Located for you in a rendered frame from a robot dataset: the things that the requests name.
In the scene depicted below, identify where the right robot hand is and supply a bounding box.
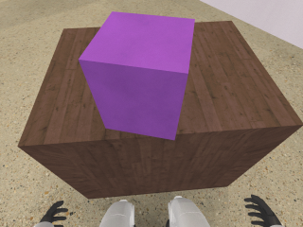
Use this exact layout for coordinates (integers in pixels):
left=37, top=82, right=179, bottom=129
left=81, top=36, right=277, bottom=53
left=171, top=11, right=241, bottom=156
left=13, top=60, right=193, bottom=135
left=244, top=194, right=282, bottom=227

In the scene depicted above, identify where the carton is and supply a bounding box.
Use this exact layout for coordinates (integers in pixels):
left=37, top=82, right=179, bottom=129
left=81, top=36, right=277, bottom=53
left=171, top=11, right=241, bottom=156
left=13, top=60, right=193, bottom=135
left=79, top=11, right=195, bottom=140

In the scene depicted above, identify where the left robot hand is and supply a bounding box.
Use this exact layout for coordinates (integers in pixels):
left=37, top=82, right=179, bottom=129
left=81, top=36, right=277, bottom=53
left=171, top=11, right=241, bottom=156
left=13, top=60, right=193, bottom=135
left=40, top=201, right=68, bottom=227

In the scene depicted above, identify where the robot left thigh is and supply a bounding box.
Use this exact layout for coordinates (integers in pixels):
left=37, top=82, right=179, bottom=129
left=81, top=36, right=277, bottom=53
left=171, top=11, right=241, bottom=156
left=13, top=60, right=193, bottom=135
left=99, top=201, right=134, bottom=227

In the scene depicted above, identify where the robot thigh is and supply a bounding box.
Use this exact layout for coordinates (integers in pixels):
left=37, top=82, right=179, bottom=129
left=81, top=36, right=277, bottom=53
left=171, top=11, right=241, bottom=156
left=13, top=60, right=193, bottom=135
left=99, top=201, right=134, bottom=227
left=168, top=198, right=210, bottom=227

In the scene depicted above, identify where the robot right thigh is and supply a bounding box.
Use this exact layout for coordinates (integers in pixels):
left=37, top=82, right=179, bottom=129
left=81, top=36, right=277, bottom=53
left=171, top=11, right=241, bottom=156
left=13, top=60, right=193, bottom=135
left=168, top=198, right=210, bottom=227

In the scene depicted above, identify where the pedestal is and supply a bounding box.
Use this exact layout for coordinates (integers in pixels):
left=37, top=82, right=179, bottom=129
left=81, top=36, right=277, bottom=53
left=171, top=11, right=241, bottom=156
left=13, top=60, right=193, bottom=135
left=17, top=21, right=303, bottom=200

